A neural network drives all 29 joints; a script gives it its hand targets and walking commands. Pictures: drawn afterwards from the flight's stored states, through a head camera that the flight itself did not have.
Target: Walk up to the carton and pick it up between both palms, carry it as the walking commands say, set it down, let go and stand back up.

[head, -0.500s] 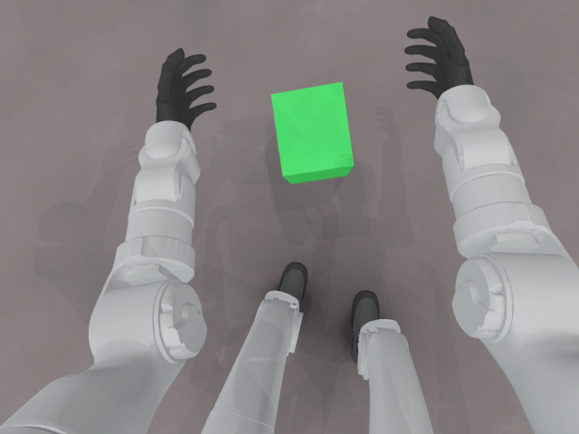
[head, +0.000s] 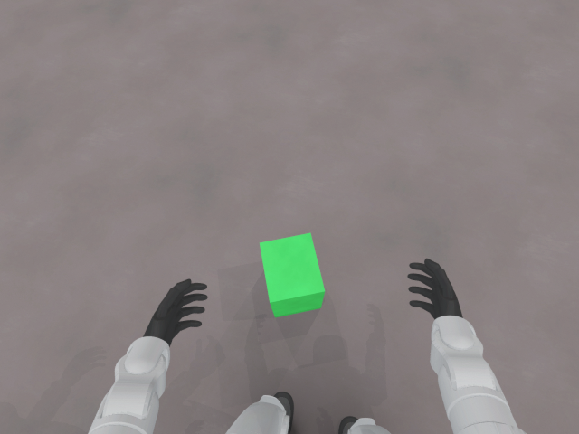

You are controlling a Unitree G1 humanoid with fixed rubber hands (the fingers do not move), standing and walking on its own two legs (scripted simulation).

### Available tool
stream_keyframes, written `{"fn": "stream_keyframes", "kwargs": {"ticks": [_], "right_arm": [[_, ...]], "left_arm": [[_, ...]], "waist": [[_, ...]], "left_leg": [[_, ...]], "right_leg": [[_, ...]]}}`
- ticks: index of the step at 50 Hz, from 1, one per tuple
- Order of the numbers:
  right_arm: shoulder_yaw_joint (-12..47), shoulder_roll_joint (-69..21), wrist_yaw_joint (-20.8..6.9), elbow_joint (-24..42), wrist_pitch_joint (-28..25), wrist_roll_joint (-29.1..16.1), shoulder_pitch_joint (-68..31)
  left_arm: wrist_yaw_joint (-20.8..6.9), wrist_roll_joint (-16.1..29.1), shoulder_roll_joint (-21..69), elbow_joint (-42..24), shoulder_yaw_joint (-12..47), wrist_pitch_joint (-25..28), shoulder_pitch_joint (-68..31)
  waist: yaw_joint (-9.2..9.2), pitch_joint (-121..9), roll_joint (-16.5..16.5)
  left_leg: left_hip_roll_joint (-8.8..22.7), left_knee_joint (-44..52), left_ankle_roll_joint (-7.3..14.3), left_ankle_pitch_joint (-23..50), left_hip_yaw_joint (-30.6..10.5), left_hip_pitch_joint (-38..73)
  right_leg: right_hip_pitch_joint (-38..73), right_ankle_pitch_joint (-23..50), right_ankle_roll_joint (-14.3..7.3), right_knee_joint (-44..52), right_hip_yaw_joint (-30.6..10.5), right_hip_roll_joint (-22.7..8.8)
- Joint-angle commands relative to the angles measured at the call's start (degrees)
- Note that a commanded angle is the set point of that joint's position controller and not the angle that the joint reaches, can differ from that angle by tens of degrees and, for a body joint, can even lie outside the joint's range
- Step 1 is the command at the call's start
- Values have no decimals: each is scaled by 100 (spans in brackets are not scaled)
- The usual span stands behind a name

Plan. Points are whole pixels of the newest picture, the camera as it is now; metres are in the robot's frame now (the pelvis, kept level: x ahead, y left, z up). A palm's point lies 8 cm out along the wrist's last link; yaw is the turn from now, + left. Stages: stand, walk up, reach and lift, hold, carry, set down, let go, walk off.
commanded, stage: let go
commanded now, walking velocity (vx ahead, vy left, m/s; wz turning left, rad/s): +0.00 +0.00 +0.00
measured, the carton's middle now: (291, 277) +0.50 +0.08 -0.64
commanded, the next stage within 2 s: stand in 0.74 s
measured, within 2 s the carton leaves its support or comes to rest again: neither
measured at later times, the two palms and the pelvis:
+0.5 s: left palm (184, 370) +0.19 +0.18 -0.06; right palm (557, 405) +0.20 -0.28 -0.04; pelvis +0.03 -0.05 +0.02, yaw +0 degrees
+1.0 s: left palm (138, 369) +0.19 +0.25 -0.09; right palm out of the picture +0.19 -0.32 -0.05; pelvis +0.06 -0.03 +0.02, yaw +0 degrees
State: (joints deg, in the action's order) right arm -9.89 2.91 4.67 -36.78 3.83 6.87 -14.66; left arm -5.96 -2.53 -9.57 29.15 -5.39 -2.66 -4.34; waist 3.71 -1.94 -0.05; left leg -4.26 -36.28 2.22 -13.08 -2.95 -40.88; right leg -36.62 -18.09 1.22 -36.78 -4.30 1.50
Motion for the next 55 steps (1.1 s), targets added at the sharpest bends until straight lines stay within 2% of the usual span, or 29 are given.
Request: {"fn": "stream_keyframes", "kwargs": {"ticks": [1,3,6,7,8,9,10,12,15,16,19,22,23,24,31,33,34,36,37,39,42,44,47,48,49,51,53,54,55], "right_arm": [[250,696,-340,704,-233,-428,261],[419,857,-444,1038,-232,-472,1057],[335,967,-373,1763,-405,-546,1219],[381,992,-388,1504,-327,-523,1052],[476,1072,-478,1428,-278,-573,1442],[521,1012,-522,1734,-298,-555,1145],[642,1023,-581,1439,-243,-675,1445],[691,1075,-589,1471,-152,-588,1806],[792,1114,-621,1435,31,-574,2294],[654,1284,-618,1769,23,-431,2432],[730,1264,-596,1563,140,-572,2289],[814,1121,-711,1574,129,-752,2127],[683,1168,-721,1687,162,-697,2339],[895,1117,-783,1698,88,-934,2209],[851,1346,-513,1466,-38,-842,3112],[795,1442,-479,1413,-53,-774,2787],[889,1335,-466,1472,-25,-808,2615],[798,1445,-410,1290,40,-701,2755],[658,1974,-368,647,-77,-415,2439],[458,2412,-283,487,-158,-324,2626],[604,2071,-300,291,-280,-431,2756],[595,1970,-374,301,-298,-475,2074],[617,1954,-323,77,-335,-529,2337],[640,1977,-335,101,-337,-444,2109],[629,2014,-315,106,-365,-551,2292],[609,2191,-303,-52,-420,-472,2311],[537,2434,-274,-77,-387,-451,2286],[559,2335,-283,-51,-412,-462,2054],[537,2457,-234,-122,-436,-425,2385]], "left_arm": [[270,98,-637,-1076,-40,146,281],[258,142,-485,-947,128,53,1223],[219,421,-487,-1255,294,212,1360],[146,474,-565,-1126,310,122,1188],[166,432,-614,-1183,344,66,1229],[198,436,-737,-1344,268,142,1088],[202,365,-737,-1380,196,95,882],[116,367,-829,-1298,295,-42,1133],[89,336,-947,-1084,241,-244,1490],[57,270,-881,-1110,200,-265,1729],[-13,255,-922,-1005,225,-404,1721],[51,82,-963,-1313,113,-428,1260],[85,69,-1035,-1349,114,-464,1546],[160,-34,-1044,-1887,14,-543,1047],[391,263,-1066,-1169,92,-749,1743],[432,333,-1027,-1065,173,-804,1497],[426,373,-937,-867,247,-819,1760],[417,407,-848,-872,279,-858,1642],[719,113,-1437,-449,75,-476,1413],[809,-1,-1535,-294,69,-245,1654],[787,21,-1619,-98,79,49,1687],[768,24,-1469,120,124,94,1501],[781,39,-1745,198,72,167,1457],[799,73,-1647,293,122,162,1500],[791,45,-1820,315,90,158,1314],[737,50,-1505,439,181,189,1491],[683,37,-1591,473,159,193,1398],[739,35,-1556,547,194,201,1436],[768,60,-1597,665,154,154,1616]], "waist": [[127,-1378,-667],[-9,-1306,-252],[-132,-1224,-112],[-134,-941,183],[-114,-533,-184],[19,-851,409],[-60,-554,-65],[-150,-54,616],[-173,385,750],[-333,354,750],[-217,646,435],[-194,595,-386],[-226,362,-87],[-118,-49,-624],[-342,-529,439],[-449,-67,356],[-322,-196,923],[-434,18,545],[-47,592,1166],[-384,387,330],[-483,67,250],[-396,-364,-351],[-387,-491,151],[-251,-713,-157],[-515,-459,230],[-292,-581,-61],[-389,-756,-392],[-356,-487,-50],[-323,-394,-474]], "left_leg": [[384,761,-584,1145,-115,3461],[387,913,-587,731,35,3479],[354,1011,-511,1460,-14,3850],[365,1066,-439,987,83,3438],[353,1198,-470,903,100,3758],[374,1209,-410,952,62,3782],[362,1243,-402,747,114,3664],[261,1086,-390,670,176,3981],[187,1045,-232,594,274,4361],[186,1023,-287,906,258,4639],[99,929,-286,902,343,4799],[82,999,-462,892,356,4567],[113,1007,-398,1003,252,4507],[95,963,-486,854,334,4172],[93,1032,-294,1522,81,3160],[102,1028,-370,1520,133,3286],[89,1060,-259,1554,91,3076],[149,1086,-340,1697,115,3319],[460,782,-312,2212,-152,2792],[515,854,-307,1529,-119,3269],[584,824,-225,1021,-203,3139],[534,704,-227,1059,-108,3170],[680,760,-201,1489,-283,3011],[604,657,-161,1493,-165,3294],[658,740,-132,1539,-252,3031],[708,719,-118,1771,-325,3087],[774,876,-194,1627,-308,3448],[827,830,-94,1878,-471,3327],[784,873,-44,1827,-450,3340]], "right_leg": [[353,-22,-155,776,413,113],[1181,106,-120,802,469,92],[1569,725,-121,1069,412,137],[1754,432,-71,1131,354,93],[1535,318,-152,1252,409,59],[1839,428,-92,1256,433,111],[1852,254,-166,1408,305,-8],[1680,14,-224,1687,182,-188],[1680,-74,-263,1993,157,-302],[1634,347,-292,2047,68,-340],[1438,272,-299,2120,34,-420],[1716,579,-270,2014,73,-430],[2195,1045,-164,1853,97,-324],[2518,1264,-141,1756,101,-404],[3805,3717,97,1061,-57,-318],[3217,3336,75,1088,115,-221],[3464,3591,136,1034,92,-214],[3139,3215,109,1107,176,-140],[2500,2382,125,1051,114,-305],[2344,1506,-56,1312,-167,-357],[2553,1251,-88,1167,-320,-396],[2715,1185,-132,1144,-380,-439],[3073,1652,-121,1051,-287,-423],[2861,1865,-170,1017,-331,-427],[2891,2060,-192,906,-258,-393],[3038,1994,-160,999,-372,-449],[2928,1635,-193,978,-358,-414],[2708,1785,-177,916,-255,-343],[2780,1699,-203,975,-440,-411]]}}
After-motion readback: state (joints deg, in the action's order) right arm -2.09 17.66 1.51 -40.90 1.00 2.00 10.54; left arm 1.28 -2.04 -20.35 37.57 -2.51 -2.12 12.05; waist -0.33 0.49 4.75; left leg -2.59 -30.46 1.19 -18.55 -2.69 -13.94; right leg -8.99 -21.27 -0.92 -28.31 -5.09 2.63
